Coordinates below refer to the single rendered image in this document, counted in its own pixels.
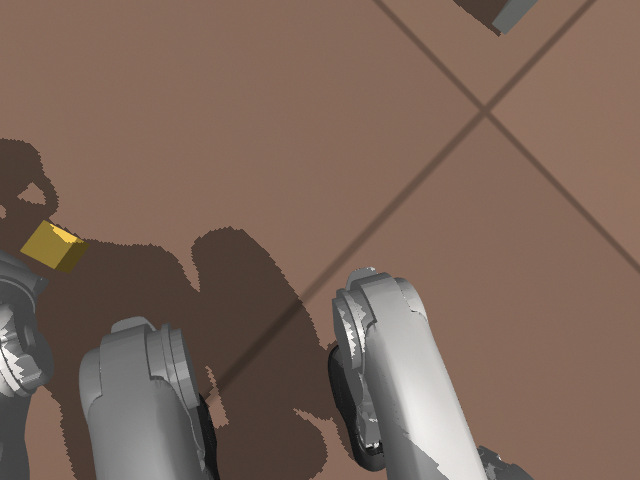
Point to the left robot arm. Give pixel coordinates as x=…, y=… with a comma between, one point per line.
x=26, y=362

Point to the left robot foot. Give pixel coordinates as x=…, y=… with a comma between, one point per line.
x=209, y=439

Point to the right robot foot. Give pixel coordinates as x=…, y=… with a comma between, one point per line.
x=371, y=459

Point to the right robot hand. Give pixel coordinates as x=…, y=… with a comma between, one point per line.
x=496, y=469

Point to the cube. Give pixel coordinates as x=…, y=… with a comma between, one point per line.
x=55, y=247

